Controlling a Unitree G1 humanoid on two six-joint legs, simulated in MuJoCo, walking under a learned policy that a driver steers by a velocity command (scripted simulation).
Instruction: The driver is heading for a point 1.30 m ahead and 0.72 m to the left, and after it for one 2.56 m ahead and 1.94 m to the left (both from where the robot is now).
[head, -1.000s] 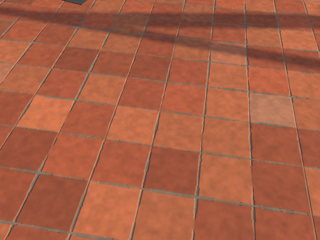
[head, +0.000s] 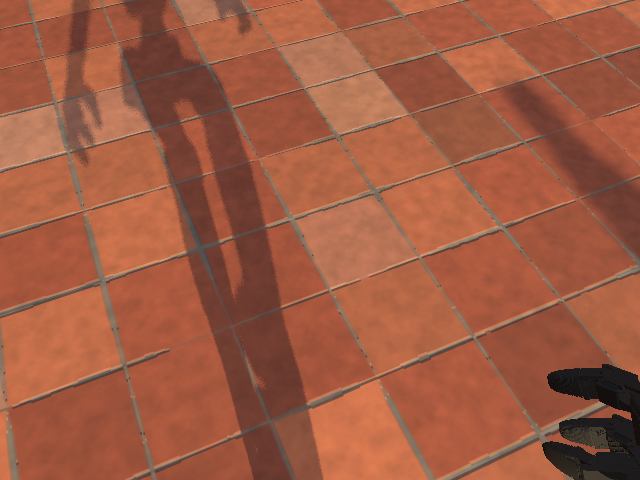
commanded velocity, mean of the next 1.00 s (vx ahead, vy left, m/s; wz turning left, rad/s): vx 1.00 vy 0.00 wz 0.49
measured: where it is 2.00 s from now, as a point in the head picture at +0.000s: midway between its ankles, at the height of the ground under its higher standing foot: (128, 87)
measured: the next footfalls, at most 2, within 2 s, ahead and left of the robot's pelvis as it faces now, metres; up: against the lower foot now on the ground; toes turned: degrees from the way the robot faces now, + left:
left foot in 0.10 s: +0.28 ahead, +0.03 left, +0.00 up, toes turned +10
right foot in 0.52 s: +0.74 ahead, -0.01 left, +0.00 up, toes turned +23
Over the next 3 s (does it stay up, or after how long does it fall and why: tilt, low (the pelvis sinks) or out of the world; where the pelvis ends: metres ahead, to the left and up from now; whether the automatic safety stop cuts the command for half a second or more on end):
stays up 1.70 0.91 0.02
